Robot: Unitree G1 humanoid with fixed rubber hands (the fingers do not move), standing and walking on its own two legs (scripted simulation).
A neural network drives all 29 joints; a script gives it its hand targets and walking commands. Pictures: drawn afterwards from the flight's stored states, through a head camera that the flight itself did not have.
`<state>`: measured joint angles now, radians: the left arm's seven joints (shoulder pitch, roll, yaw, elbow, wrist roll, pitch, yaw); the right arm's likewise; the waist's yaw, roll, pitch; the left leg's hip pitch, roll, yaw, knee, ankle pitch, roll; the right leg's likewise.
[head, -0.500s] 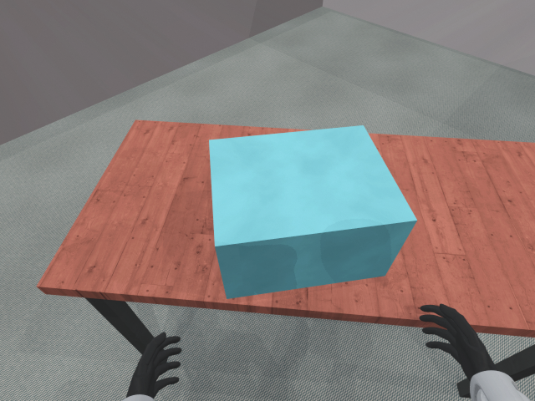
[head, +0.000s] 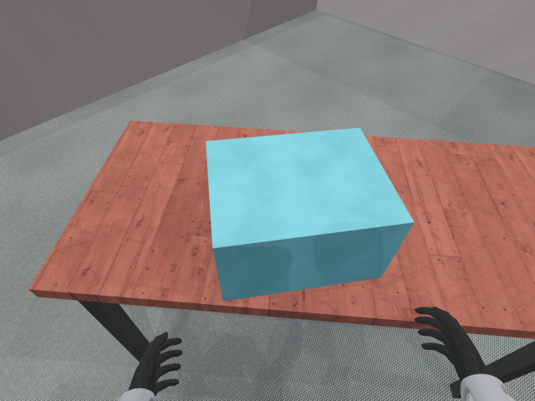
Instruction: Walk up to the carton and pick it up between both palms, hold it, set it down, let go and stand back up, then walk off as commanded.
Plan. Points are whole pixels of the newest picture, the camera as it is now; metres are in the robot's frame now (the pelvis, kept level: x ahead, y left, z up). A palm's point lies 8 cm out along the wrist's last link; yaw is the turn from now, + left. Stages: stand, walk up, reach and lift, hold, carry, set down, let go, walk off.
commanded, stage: let go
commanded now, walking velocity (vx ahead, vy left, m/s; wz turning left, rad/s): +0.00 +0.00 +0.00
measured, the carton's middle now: (294, 210) +0.44 -0.01 -0.01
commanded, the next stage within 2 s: stand in 0.08 s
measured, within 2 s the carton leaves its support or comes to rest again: neither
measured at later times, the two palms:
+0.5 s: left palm out of the picture +0.13 +0.29 -0.08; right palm (466, 362) +0.19 -0.25 -0.03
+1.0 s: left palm out of the picture +0.12 +0.29 -0.09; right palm (466, 361) +0.19 -0.25 -0.03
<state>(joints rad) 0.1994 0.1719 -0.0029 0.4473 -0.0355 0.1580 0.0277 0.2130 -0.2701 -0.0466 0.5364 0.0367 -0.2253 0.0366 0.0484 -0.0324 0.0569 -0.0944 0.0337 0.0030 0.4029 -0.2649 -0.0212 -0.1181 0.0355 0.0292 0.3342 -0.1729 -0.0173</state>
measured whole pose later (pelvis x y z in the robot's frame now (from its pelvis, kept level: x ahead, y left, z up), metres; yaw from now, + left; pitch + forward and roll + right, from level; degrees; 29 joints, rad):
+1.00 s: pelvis -0.01 +0.00 +0.00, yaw +0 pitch -2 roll -1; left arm 0.20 0.37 0.07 0.64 -0.03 0.00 -0.02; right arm 0.21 -0.29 -0.03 0.48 -0.03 -0.13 0.04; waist 0.05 -0.05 0.03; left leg -0.14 0.02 0.00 0.45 -0.28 -0.02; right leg -0.19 0.03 0.03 0.43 -0.21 -0.02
